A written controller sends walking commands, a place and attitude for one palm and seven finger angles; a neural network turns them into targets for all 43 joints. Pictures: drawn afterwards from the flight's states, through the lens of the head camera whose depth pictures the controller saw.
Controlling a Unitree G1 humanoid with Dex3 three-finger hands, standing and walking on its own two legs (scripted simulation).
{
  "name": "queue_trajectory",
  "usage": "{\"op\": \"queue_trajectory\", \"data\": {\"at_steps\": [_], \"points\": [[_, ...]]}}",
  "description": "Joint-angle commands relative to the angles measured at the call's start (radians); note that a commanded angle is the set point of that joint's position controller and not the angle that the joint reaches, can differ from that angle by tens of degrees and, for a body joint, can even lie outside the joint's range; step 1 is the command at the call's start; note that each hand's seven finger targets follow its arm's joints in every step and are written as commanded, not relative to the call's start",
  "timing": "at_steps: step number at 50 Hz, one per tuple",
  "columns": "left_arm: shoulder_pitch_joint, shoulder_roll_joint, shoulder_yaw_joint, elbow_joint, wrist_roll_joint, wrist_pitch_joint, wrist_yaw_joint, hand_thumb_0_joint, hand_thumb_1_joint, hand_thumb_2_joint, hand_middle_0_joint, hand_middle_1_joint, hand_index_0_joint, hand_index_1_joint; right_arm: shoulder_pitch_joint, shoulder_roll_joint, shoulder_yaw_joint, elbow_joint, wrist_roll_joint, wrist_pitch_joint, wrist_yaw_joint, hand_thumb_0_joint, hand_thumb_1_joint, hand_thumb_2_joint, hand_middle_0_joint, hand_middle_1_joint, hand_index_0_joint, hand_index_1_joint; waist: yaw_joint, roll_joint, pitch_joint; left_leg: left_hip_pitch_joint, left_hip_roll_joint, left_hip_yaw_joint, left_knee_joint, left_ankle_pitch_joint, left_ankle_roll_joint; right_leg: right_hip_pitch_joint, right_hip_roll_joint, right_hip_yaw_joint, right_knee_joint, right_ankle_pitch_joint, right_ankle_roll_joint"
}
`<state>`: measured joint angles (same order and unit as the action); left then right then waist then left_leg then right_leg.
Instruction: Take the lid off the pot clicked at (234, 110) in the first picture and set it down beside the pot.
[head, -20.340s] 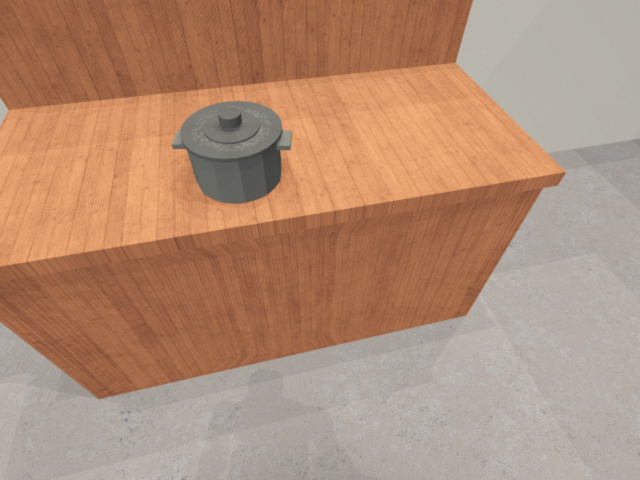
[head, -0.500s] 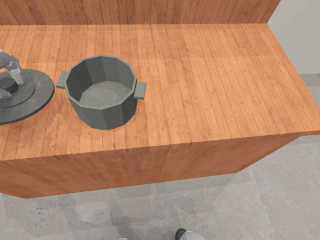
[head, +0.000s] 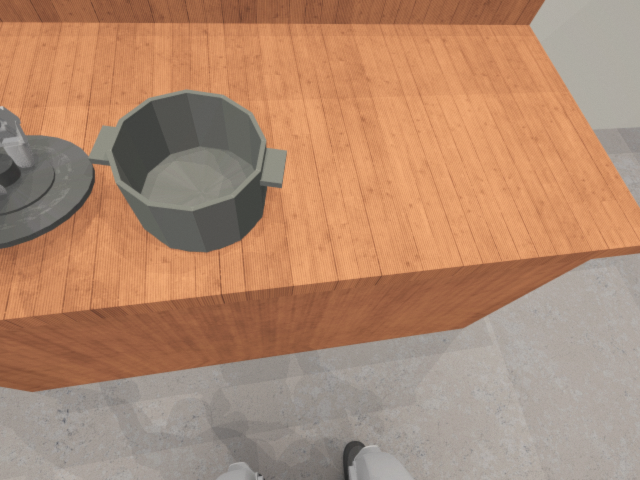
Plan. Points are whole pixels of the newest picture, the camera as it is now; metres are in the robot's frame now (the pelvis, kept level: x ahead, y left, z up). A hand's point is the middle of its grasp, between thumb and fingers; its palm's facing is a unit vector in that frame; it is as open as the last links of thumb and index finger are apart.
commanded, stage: lower the lid onto the table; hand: left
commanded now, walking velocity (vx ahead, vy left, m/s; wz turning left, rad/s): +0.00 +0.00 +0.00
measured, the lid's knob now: out of the picture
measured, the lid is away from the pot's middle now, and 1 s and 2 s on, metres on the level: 0.23 0.23 0.23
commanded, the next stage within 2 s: open the fingers wide in 0.82 s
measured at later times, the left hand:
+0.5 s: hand out of the picture +0.47 +0.36 +0.03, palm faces -0.52 -0.13 -0.85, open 7.2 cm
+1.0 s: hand out of the picture +0.45 +0.35 +0.02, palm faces -0.47 -0.11 -0.87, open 7.3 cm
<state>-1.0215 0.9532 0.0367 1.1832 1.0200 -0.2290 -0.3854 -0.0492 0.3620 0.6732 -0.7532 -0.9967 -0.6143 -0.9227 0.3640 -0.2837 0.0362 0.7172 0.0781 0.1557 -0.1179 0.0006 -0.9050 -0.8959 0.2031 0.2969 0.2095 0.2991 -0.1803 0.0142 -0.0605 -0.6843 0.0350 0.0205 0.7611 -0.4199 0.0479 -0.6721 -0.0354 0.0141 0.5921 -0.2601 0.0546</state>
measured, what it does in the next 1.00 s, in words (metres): stands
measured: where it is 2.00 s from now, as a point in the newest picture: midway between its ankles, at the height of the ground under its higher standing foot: outside the picture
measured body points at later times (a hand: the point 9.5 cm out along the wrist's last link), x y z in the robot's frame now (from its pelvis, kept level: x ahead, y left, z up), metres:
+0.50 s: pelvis +0.00 +0.01 -0.01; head +0.14 +0.04 +0.42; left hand +0.49 +0.36 +0.08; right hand -0.02 -0.27 -0.11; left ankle -0.05 +0.08 -0.71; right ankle +0.00 -0.19 -0.71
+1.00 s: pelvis -0.02 +0.00 -0.02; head +0.13 +0.04 +0.40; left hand +0.47 +0.36 +0.07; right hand -0.05 -0.27 -0.13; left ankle -0.05 +0.08 -0.71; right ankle +0.00 -0.19 -0.71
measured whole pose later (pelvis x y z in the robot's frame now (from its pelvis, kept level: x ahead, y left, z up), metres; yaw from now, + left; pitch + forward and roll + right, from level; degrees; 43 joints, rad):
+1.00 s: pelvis -0.02 +0.00 -0.02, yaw +0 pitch +23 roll -5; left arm -0.98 0.95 0.09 1.14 1.03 -0.24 -0.31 -0.05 0.36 0.64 -0.77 -1.02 -0.60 -0.98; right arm 0.35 -0.27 0.04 0.66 0.06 0.24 -0.09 0.00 -0.91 -0.90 0.20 0.30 0.21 0.30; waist -0.18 0.03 -0.08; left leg -0.87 0.04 0.01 0.92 -0.46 0.05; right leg -0.85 -0.03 0.01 0.74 -0.29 0.04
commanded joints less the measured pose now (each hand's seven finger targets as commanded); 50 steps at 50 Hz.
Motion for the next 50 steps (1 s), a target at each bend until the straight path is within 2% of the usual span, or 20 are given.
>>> {"op": "queue_trajectory", "data": {"at_steps": [1, 5, 9, 10, 13, 15, 17, 18, 20, 22, 28, 30, 33, 35, 37, 39, 45, 46, 48, 50], "points": [[-0.444, 0.374, 0.08, -0.18, -0.013, 0.003, 0.051, 0.0, 0.775, 0.867, -0.898, -1.079, -0.837, -1.045, 0.178, -0.207, -0.061, -0.026, 0.0, 0.002, -0.013, 0.0, -0.9, -0.9, 0.2, 0.3, 0.2, 0.3, 0.007, 0.225, -0.466, 0.396, -0.025, -0.02, -0.021, 0.73, 0.012, 0.099, 0.092, -0.095, 0.018, 0.305, -0.073], [-0.475, 0.416, 0.121, -0.247, 0.004, -0.008, 0.064, 0.0, 0.775, 0.867, -0.898, -1.079, -0.837, -1.045, 0.19, -0.207, -0.068, -0.024, -0.012, 0.009, -0.01, 0.0, -0.9, -0.9, 0.2, 0.3, 0.2, 0.3, 0.018, 0.311, -0.559, 0.477, -0.02, -0.039, -0.001, 0.866, -0.005, 0.089, 0.094, -0.095, 0.032, 0.337, -0.077], [-0.448, 0.395, 0.116, -0.207, -0.011, 0.002, 0.062, 0.0, 0.775, 0.867, -0.898, -1.079, -0.837, -1.045, 0.183, -0.209, -0.066, -0.027, -0.011, 0.017, -0.009, 0.0, -0.9, -0.9, 0.2, 0.3, 0.2, 0.3, 0.009, 0.231, -0.529, 0.424, -0.02, -0.03, 0.002, 0.818, 0.009, 0.099, 0.094, -0.092, 0.031, 0.339, -0.069], [-0.448, 0.409, 0.126, -0.217, -0.004, 0.002, 0.065, 0.0, 0.775, 0.867, -0.898, -1.079, -0.837, -1.045, 0.186, -0.209, -0.067, -0.025, -0.012, 0.021, -0.007, 0.0, -0.9, -0.9, 0.2, 0.3, 0.2, 0.3, 0.015, 0.249, -0.543, 0.429, -0.022, -0.036, 0.007, 0.835, 0.006, 0.095, 0.093, -0.094, 0.034, 0.341, -0.071], [-0.434, 0.343, 0.086, -0.201, -0.005, -0.001, 0.058, 0.0, 0.775, 0.867, -0.898, -1.079, -0.837, -1.045, 0.179, -0.205, -0.069, -0.022, -0.012, 0.025, -0.002, 0.0, -0.9, -0.9, 0.2, 0.3, 0.2, 0.3, 0.012, 0.277, -0.502, 0.453, -0.015, -0.038, 0.016, 0.892, -0.004, 0.034, 0.097, -0.103, 0.039, 0.328, -0.075], [-0.414, 0.408, 0.137, -0.199, -0.001, -0.004, 0.062, 0.0, 0.775, 0.867, -0.898, -1.079, -0.837, -1.045, 0.183, -0.206, -0.068, -0.031, -0.015, 0.034, -0.001, 0.0, -0.9, -0.9, 0.2, 0.3, 0.2, 0.3, 0.018, 0.245, -0.537, 0.431, -0.023, -0.037, 0.027, 0.867, 0.002, 0.07, 0.098, -0.096, 0.046, 0.336, -0.072], [-0.44, 0.356, 0.094, -0.206, -0.004, -0.003, 0.061, 0.0, 0.775, 0.867, -0.898, -1.079, -0.837, -1.045, 0.18, -0.205, -0.07, -0.027, -0.015, 0.038, -0.002, 0.0, -0.9, -0.9, 0.2, 0.3, 0.2, 0.3, 0.006, 0.243, -0.52, 0.415, -0.02, -0.04, 0.018, 0.832, 0.0, 0.05, 0.097, -0.101, 0.045, 0.312, -0.073], [-0.457, 0.326, 0.073, -0.235, -0.005, -0.009, 0.061, 0.0, 0.775, 0.867, -0.898, -1.079, -0.837, -1.045, 0.178, -0.205, -0.072, -0.019, -0.017, 0.038, -0.001, 0.0, -0.9, -0.9, 0.2, 0.3, 0.2, 0.3, 0.007, 0.302, -0.53, 0.461, -0.014, -0.043, 0.021, 0.89, -0.01, 0.015, 0.098, -0.103, 0.048, 0.312, -0.078], [-0.425, 0.374, 0.128, -0.235, -0.001, -0.014, 0.069, 0.0, 0.775, 0.867, -0.898, -1.079, -0.837, -1.045, 0.187, -0.202, -0.075, -0.027, -0.022, 0.039, 0.001, 0.0, -0.9, -0.9, 0.2, 0.3, 0.2, 0.3, 0.017, 0.283, -0.563, 0.482, -0.015, -0.054, 0.034, 0.922, -0.013, 0.026, 0.102, -0.103, 0.053, 0.312, -0.076], [-0.425, 0.354, 0.111, -0.211, -0.011, -0.01, 0.072, 0.0, 0.775, 0.867, -0.898, -1.079, -0.837, -1.045, 0.174, -0.201, -0.072, -0.028, -0.019, 0.043, -0.003, 0.0, -0.9, -0.9, 0.2, 0.3, 0.2, 0.3, 0.003, 0.242, -0.531, 0.424, -0.019, -0.042, 0.032, 0.828, 0.001, 0.034, 0.097, -0.097, 0.049, 0.299, -0.071], [-0.404, 0.28, 0.047, -0.146, -0.003, -0.007, 0.077, 0.0, 0.775, 0.867, -0.898, -1.079, -0.837, -1.045, 0.172, -0.199, -0.06, -0.029, -0.011, 0.042, 0.001, 0.0, -0.9, -0.9, 0.2, 0.3, 0.2, 0.3, -0.005, 0.229, -0.468, 0.379, -0.018, -0.04, 0.041, 0.805, -0.003, -0.023, 0.1, -0.105, 0.069, 0.268, -0.078], [-0.404, 0.289, 0.043, -0.12, -0.001, -0.002, 0.076, 0.0, 0.775, 0.867, -0.898, -1.079, -0.837, -1.045, 0.173, -0.2, -0.057, -0.037, -0.009, 0.046, 0.0, 0.0, -0.9, -0.9, 0.2, 0.3, 0.2, 0.3, -0.013, 0.191, -0.469, 0.336, -0.023, -0.034, 0.048, 0.736, 0.005, -0.012, 0.101, -0.1, 0.075, 0.252, -0.073], [-0.424, 0.271, 0.023, -0.137, -0.002, -0.007, 0.072, 0.0, 0.775, 0.867, -0.898, -1.079, -0.837, -1.045, 0.169, -0.202, -0.054, -0.041, -0.006, 0.046, 0.002, 0.0, -0.9, -0.9, 0.2, 0.3, 0.2, 0.3, -0.012, 0.232, -0.471, 0.334, -0.019, -0.032, 0.056, 0.746, 0.002, -0.038, 0.1, -0.104, 0.094, 0.25, -0.078], [-0.425, 0.327, 0.066, -0.157, 0.01, -0.011, 0.077, 0.0, 0.775, 0.867, -0.898, -1.079, -0.837, -1.045, 0.179, -0.201, -0.056, -0.047, -0.013, 0.052, 0.002, 0.0, -0.9, -0.9, 0.2, 0.3, 0.2, 0.3, -0.004, 0.241, -0.528, 0.355, -0.02, -0.041, 0.073, 0.778, -0.001, -0.021, 0.103, -0.101, 0.104, 0.26, -0.077], [-0.391, 0.321, 0.062, -0.102, 0.005, -0.006, 0.074, 0.0, 0.775, 0.867, -0.898, -1.079, -0.837, -1.045, 0.171, -0.198, -0.049, -0.058, -0.009, 0.052, -0.001, 0.0, -0.9, -0.9, 0.2, 0.3, 0.2, 0.3, -0.012, 0.194, -0.492, 0.291, -0.025, -0.033, 0.079, 0.713, 0.006, -0.019, 0.103, -0.101, 0.11, 0.243, -0.073], [-0.431, 0.297, 0.038, -0.143, 0.002, -0.004, 0.072, 0.0, 0.775, 0.867, -0.898, -1.079, -0.837, -1.045, 0.175, -0.204, -0.053, -0.048, -0.012, 0.058, 0.0, 0.0, -0.9, -0.9, 0.2, 0.3, 0.2, 0.3, -0.017, 0.241, -0.502, 0.322, -0.017, -0.038, 0.074, 0.723, 0.0, -0.055, 0.104, -0.106, 0.115, 0.22, -0.075], [-0.414, 0.319, 0.056, -0.129, 0.018, -0.005, 0.078, 0.0, 0.775, 0.867, -0.898, -1.079, -0.837, -1.045, 0.176, -0.197, -0.047, -0.062, -0.012, 0.067, 0.003, 0.0, -0.9, -0.9, 0.2, 0.3, 0.2, 0.3, -0.014, 0.238, -0.514, 0.293, -0.023, -0.041, 0.1, 0.681, 0.0, -0.078, 0.107, -0.106, 0.134, 0.189, -0.077], [-0.205, 0.302, 0.118, -0.123, 0.001, -0.001, 0.077, 0.0, 0.775, 0.867, -0.898, -1.079, -0.837, -1.045, 0.171, -0.181, -0.057, -0.098, -0.011, 0.07, 0.021, 0.0, -0.9, -0.9, 0.2, 0.3, 0.2, 0.3, 0.058, 0.24, -0.543, 0.315, -0.033, -0.05, 0.087, 0.741, -0.014, -0.031, 0.107, -0.12, 0.146, 0.208, -0.09], [-0.249, 0.29, 0.124, -0.225, 0.0, -0.024, 0.083, 0.0, 0.749, 0.828, -0.865, -1.078, -0.807, -1.046, 0.149, -0.189, -0.068, -0.088, -0.027, 0.089, 0.027, 0.0, -0.9, -0.9, 0.2, 0.3, 0.2, 0.3, 0.042, 0.256, -0.554, 0.354, -0.02, -0.051, 0.089, 0.792, -0.022, -0.066, 0.109, -0.111, 0.134, 0.218, -0.092], [-0.333, 0.289, 0.095, -0.202, 0.006, -0.01, 0.095, 0.0, 0.721, 0.794, -0.833, -1.076, -0.778, -1.046, 0.149, -0.189, -0.066, -0.075, -0.024, 0.095, 0.025, 0.0, -0.9, -0.9, 0.2, 0.3, 0.2, 0.3, 0.01, 0.208, -0.501, 0.285, -0.026, -0.04, 0.079, 0.638, -0.001, -0.062, 0.108, -0.1, 0.116, 0.169, -0.083]]}}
